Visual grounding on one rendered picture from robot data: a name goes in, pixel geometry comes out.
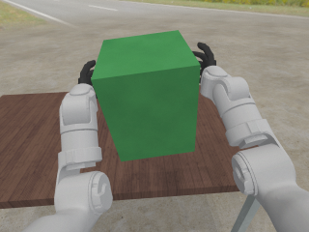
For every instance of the table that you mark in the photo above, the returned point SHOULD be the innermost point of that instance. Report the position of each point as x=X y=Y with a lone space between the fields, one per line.
x=30 y=140

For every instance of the left robot forearm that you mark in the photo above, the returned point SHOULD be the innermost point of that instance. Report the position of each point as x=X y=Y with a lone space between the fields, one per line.
x=79 y=132

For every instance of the robot left hand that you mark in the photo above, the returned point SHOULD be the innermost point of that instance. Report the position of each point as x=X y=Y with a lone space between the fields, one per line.
x=86 y=74

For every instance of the robot left upper arm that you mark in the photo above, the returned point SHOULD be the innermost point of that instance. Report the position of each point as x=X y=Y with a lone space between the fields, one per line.
x=80 y=200

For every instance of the carton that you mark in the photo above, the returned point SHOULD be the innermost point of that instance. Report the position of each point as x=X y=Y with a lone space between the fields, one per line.
x=148 y=90

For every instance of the right robot forearm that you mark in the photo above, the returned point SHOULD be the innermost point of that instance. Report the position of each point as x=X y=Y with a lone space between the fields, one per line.
x=242 y=120

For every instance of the robot right hand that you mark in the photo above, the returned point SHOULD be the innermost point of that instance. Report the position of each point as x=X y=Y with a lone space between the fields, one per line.
x=207 y=57

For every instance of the robot right upper arm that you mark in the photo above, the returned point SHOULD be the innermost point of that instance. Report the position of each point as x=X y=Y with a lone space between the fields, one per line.
x=266 y=173

